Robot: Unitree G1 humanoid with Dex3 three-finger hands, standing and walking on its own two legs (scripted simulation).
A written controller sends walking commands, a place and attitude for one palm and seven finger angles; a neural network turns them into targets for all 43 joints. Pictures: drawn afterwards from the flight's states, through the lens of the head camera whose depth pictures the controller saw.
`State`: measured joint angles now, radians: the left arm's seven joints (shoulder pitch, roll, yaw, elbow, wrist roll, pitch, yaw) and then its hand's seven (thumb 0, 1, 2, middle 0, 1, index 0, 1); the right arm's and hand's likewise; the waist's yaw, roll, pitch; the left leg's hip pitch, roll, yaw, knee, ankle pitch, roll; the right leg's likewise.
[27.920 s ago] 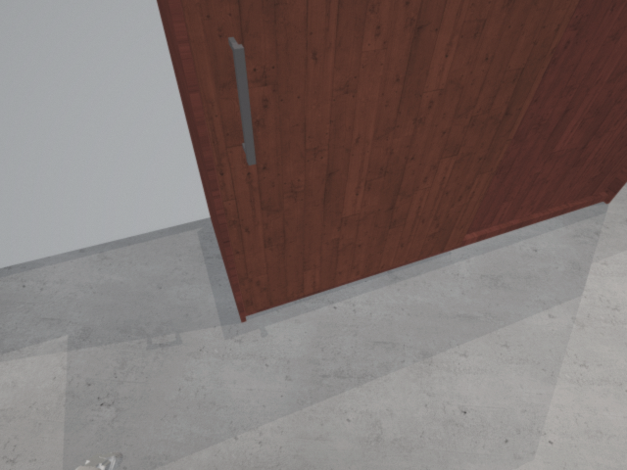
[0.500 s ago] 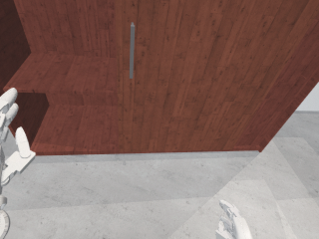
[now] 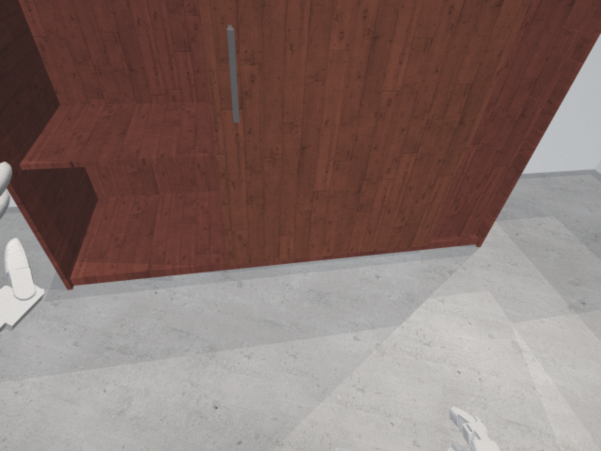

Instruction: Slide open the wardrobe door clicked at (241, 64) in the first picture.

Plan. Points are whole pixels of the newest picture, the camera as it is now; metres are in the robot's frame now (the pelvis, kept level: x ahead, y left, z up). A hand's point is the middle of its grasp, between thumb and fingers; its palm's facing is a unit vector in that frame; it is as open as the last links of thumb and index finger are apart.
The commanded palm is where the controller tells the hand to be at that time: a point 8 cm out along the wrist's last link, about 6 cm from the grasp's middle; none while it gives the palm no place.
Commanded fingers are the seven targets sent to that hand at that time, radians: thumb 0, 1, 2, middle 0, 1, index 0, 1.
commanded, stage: stop stepping back and stand still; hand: left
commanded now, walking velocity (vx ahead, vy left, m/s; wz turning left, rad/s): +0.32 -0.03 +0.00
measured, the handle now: (233, 76) +1.00 +0.22 +0.10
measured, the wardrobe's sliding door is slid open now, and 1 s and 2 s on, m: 0.62 0.62 0.62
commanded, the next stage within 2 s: let the arm hang, fingers relaxed in 1.24 s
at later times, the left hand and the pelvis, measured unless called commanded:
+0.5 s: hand out of the picture +0.09 +0.22 +0.21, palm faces +0.51 -0.75 -0.42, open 7.4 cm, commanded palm +0.02 +0.26 +0.20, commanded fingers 0.00 0.90 0.90 -0.20 -0.30 -0.20 -0.30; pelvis -0.11 -0.04 +0.01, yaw +2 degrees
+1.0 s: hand out of the picture +0.02 +0.20 +0.20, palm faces +0.46 -0.73 -0.50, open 7.4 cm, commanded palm -0.04 +0.24 +0.20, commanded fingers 0.00 0.90 0.90 -0.20 -0.30 -0.20 -0.30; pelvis -0.16 -0.07 +0.03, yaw +3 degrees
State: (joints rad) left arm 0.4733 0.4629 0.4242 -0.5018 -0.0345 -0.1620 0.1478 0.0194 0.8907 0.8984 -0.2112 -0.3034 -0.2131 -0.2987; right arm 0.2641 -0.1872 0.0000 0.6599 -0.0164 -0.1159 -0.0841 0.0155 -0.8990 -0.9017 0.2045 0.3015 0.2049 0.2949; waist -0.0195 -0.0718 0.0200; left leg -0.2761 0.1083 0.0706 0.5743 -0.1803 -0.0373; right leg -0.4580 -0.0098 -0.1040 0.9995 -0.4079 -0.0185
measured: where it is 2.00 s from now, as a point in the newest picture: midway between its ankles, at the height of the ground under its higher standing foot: outside the picture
